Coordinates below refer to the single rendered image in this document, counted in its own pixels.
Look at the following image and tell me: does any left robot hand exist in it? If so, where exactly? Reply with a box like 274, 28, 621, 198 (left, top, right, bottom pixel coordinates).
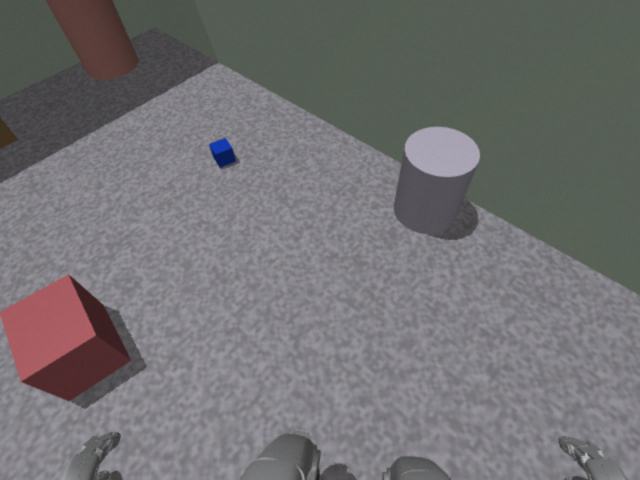
58, 432, 123, 480

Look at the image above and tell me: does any right robot hand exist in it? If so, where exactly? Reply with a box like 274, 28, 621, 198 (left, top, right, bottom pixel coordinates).
558, 436, 628, 480

